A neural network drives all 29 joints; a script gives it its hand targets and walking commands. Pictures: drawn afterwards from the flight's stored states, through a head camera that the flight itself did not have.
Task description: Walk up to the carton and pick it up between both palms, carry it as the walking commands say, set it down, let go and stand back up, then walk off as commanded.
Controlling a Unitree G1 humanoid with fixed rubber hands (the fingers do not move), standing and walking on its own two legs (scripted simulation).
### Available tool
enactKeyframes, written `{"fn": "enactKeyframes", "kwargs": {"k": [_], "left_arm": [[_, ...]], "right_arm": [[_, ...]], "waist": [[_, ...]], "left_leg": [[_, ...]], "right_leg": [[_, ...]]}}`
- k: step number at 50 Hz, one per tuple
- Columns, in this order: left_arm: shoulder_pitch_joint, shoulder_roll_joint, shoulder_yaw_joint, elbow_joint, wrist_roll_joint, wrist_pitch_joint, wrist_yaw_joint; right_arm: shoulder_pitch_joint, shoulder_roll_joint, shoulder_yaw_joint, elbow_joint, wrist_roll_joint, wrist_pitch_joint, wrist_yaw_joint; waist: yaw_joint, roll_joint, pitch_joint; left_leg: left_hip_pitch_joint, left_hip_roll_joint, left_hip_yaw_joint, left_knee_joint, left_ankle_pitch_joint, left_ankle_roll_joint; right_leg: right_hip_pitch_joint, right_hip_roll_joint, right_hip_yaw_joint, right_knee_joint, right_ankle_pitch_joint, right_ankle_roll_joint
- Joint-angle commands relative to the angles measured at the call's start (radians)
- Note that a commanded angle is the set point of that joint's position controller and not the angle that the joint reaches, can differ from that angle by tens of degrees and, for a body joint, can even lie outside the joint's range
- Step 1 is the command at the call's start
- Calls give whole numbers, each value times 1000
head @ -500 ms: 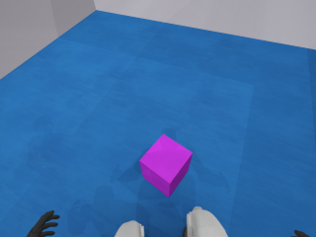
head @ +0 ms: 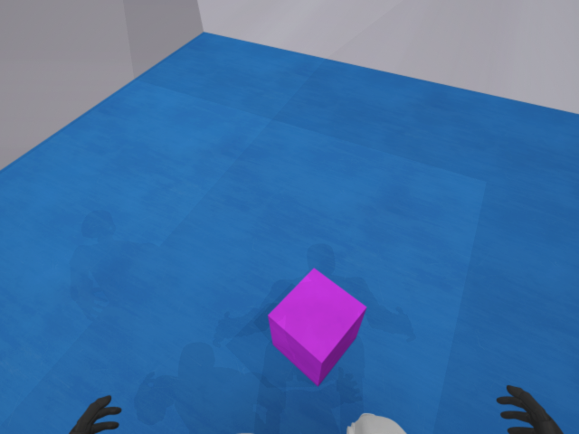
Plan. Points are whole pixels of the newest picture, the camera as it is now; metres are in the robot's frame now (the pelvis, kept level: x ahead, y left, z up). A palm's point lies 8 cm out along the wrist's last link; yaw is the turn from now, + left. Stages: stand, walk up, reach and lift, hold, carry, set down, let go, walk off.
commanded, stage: walk up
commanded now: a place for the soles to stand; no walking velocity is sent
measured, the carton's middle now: (315, 327) +0.49 -0.05 -0.62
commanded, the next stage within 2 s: none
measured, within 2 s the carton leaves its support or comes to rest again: neither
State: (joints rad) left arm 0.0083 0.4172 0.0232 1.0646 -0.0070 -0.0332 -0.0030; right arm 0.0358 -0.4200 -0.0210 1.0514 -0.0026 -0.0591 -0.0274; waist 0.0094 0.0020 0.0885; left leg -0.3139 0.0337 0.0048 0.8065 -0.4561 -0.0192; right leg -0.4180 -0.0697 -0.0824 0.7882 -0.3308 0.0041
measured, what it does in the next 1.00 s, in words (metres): steps to the left, turning right: left foot, then right foot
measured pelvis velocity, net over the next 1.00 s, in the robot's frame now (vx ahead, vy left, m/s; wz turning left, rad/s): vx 0.07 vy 0.16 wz -0.28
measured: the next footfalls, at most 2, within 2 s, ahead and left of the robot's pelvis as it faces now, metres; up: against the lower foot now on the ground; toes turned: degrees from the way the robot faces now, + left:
left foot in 0.62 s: +0.10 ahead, +0.22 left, +0.00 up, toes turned -4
right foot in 0.84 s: +0.13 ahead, +0.00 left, +0.00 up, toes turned -20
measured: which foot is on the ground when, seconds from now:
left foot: down 0.00-0.34, up 0.36-0.60, down 0.62-0.84, up 0.86-1.00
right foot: down 0.00-0.64, up 0.66-0.82, down 0.84-1.00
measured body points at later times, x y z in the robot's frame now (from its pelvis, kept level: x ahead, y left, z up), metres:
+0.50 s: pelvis +0.00 +0.03 +0.02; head +0.04 +0.00 +0.46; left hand +0.06 +0.39 -0.07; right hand +0.16 -0.32 -0.08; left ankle +0.00 +0.16 -0.66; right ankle +0.05 -0.13 -0.71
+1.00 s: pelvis +0.07 +0.16 -0.03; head +0.07 +0.11 +0.42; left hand +0.27 +0.50 -0.06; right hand +0.07 -0.21 -0.14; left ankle +0.13 +0.27 -0.67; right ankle +0.10 +0.01 -0.71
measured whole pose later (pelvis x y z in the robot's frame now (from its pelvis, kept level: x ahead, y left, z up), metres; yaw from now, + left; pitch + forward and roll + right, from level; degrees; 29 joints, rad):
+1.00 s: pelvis +0.07 +0.16 -0.03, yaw -16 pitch -4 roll -4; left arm 0.27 0.51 0.08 0.85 0.03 -0.11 0.13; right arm 0.22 -0.53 -0.13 0.70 -0.06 0.09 0.09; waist -0.04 0.19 0.11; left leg -0.58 0.09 -0.02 1.25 -0.53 0.01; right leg -0.49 -0.01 -0.07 0.93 -0.39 -0.01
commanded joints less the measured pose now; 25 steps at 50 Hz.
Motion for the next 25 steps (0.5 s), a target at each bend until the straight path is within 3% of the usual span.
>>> {"fn": "enactKeyframes", "kwargs": {"k": [1, 16, 17, 18, 19, 20, 21, 23, 25], "left_arm": [[-58, 208, 40, -19, 4, -11, 3], [-75, 167, 33, 21, 11, -5, -7], [263, 363, 105, -2, 7, -24, 27], [366, 419, 132, 24, 18, -35, 51], [349, 442, 152, -20, 24, -41, 67], [319, 428, 153, -52, 26, -48, 80], [282, 399, 150, -75, 22, -56, 88], [236, 360, 141, -119, 30, -70, 90], [225, 377, 144, -157, 43, -75, 88]], "right_arm": [[-40, -212, -38, -14, -1, -5, -1], [-73, -177, -27, 30, -1, 5, 12], [-113, -298, -128, -186, -77, 51, 57], [-118, -255, -118, -214, -78, 79, 75], [-105, -235, -113, -248, -84, 93, 94], [-100, -230, -118, -270, -80, 97, 109], [-95, -221, -120, -285, -79, 101, 121], [-64, -207, -130, -319, -72, 108, 141], [-31, -212, -148, -351, -69, 121, 160]], "waist": [[-6, 5, -146], [0, -4, -141], [49, 34, -99], [76, -43, -81], [56, -29, -84], [35, -12, -91], [15, 3, -95], [-15, -40, -110], [-34, -102, -114]], "left_leg": [[-4, 91, -111, -247, 287, 67], [79, 81, -88, -412, 298, 39], [-60, 26, 65, -118, -59, 60], [-304, -18, -1, 87, -158, 49], [-412, 32, -118, 192, -122, 46], [-458, 69, -158, 249, -66, 47], [-459, 94, -170, 286, -20, 43], [-355, 110, -157, 249, -12, 28], [-220, 92, -119, 187, -79, 32]], "right_leg": [[142, -105, 132, -226, 175, -68], [247, -108, 112, -405, 144, -36], [317, -180, 309, -447, -84, -117], [430, -297, 580, -555, -256, -179], [467, -369, 700, -566, -353, -236], [473, -394, 704, -549, -333, -262], [441, -381, 668, -533, -280, -262], [312, -299, 527, -495, -226, -236], [135, -259, 456, -463, -260, -224]]}}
